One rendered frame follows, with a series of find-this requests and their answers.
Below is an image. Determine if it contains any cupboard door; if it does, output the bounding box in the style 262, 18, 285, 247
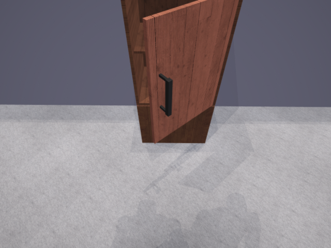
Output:
142, 0, 239, 144

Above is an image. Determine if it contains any handle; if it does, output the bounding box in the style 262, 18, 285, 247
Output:
159, 74, 173, 117

